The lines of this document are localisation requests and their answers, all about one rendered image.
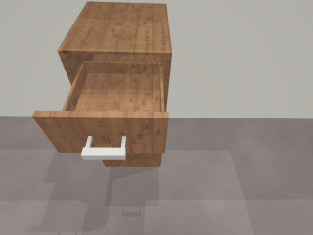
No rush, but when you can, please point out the handle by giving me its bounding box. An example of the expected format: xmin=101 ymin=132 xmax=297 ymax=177
xmin=81 ymin=136 xmax=126 ymax=160

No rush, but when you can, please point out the cabinet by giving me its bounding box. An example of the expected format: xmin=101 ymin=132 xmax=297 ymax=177
xmin=57 ymin=1 xmax=172 ymax=167

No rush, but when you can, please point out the drawer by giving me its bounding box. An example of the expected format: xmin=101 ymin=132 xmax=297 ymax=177
xmin=32 ymin=61 xmax=169 ymax=153

